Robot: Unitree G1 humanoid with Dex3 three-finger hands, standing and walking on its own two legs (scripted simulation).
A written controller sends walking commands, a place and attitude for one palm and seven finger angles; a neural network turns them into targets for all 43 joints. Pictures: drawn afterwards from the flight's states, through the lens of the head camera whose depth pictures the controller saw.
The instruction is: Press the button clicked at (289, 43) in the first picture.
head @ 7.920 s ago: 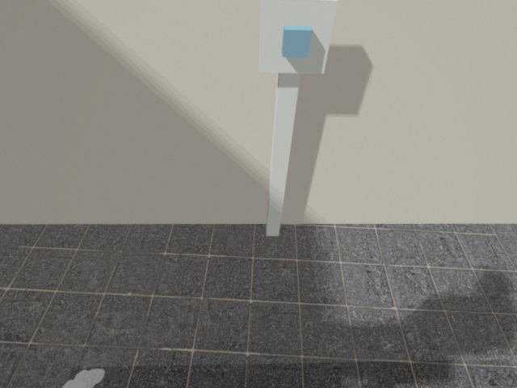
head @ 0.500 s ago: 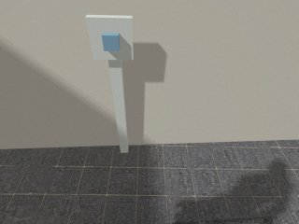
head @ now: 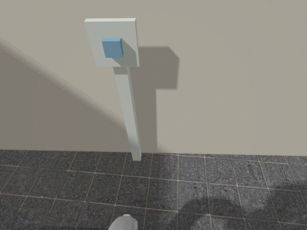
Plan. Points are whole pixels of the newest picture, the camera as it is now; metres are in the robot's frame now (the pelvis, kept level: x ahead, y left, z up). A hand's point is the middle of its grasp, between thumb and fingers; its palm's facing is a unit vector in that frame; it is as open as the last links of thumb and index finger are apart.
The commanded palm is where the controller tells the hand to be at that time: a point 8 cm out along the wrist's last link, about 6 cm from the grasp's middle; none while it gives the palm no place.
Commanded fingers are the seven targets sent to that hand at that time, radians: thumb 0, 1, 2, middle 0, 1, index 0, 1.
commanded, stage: take the last steps up to it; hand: left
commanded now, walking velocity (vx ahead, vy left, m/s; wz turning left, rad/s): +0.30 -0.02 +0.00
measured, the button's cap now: (113, 47) +0.70 +0.20 +0.15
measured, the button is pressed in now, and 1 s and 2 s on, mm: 0 0 0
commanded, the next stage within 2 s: come to a stop and stand still in 0.34 s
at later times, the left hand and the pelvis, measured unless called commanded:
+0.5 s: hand (90, 213) +0.21 +0.23 -0.18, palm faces +0.06 -0.98 -0.17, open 7.4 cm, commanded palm none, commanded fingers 0.00 0.90 0.90 -0.20 -0.30 -0.20 -0.30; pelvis +0.17 +0.06 +0.00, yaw -2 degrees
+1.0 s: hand (103, 200) +0.24 +0.20 -0.16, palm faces +0.03 -0.96 -0.28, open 7.3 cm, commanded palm none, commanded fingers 0.00 0.90 0.90 -0.20 -0.30 -0.20 -0.30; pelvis +0.17 +0.01 +0.00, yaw -1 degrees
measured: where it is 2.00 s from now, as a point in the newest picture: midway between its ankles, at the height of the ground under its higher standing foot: outside the picture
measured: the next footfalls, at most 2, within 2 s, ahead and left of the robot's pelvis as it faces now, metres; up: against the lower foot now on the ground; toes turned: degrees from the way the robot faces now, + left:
left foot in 0.20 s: +0.22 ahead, +0.12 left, +0.00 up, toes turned +8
right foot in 0.74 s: +0.27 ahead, -0.09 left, +0.00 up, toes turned -7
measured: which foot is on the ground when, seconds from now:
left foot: up 0.00-0.18, down 0.20-0.78, up 0.80-1.00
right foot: down 0.00-0.20, up 0.22-0.72, down 0.74-1.00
